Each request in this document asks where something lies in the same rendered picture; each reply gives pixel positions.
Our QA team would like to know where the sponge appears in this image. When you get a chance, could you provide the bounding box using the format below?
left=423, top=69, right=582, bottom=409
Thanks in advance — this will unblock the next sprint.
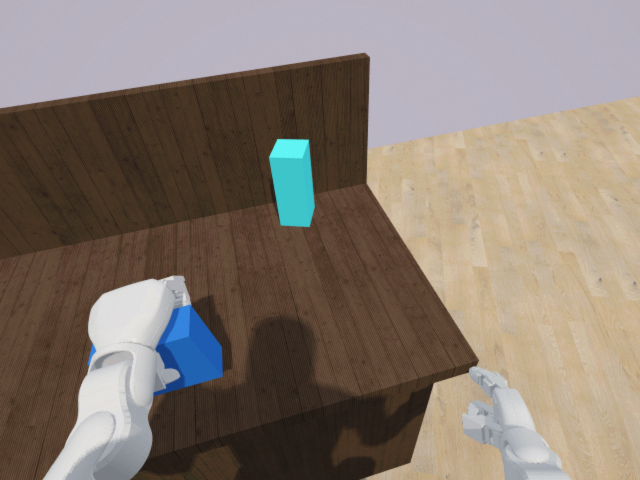
left=88, top=305, right=223, bottom=396

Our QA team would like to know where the left robot hand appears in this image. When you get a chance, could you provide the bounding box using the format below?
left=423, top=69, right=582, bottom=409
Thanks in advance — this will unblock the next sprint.
left=88, top=276, right=192, bottom=392

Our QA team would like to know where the table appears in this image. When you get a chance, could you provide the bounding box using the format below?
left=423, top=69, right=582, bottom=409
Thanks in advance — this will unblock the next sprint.
left=0, top=53, right=479, bottom=480

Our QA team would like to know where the right robot hand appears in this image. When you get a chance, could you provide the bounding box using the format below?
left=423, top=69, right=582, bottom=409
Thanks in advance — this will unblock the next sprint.
left=462, top=366, right=536, bottom=452

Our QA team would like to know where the robot right forearm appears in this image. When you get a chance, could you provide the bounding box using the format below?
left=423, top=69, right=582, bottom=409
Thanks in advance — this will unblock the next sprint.
left=501, top=427, right=571, bottom=480

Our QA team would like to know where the robot left forearm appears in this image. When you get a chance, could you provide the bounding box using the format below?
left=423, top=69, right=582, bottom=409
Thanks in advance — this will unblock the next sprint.
left=43, top=343, right=157, bottom=480

